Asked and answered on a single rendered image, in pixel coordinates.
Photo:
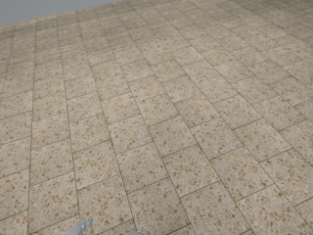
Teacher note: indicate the left robot hand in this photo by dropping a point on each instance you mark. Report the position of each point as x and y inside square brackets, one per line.
[80, 226]

